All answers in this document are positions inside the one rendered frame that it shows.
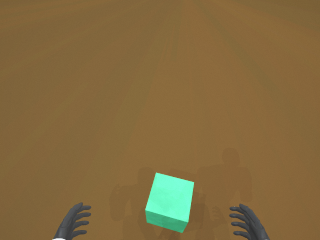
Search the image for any carton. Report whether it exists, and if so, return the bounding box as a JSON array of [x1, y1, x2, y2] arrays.
[[145, 173, 194, 233]]

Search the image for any right robot hand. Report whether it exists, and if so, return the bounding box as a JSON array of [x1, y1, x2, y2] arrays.
[[229, 203, 270, 240]]

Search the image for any left robot hand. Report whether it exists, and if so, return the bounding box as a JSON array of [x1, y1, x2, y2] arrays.
[[53, 202, 91, 240]]

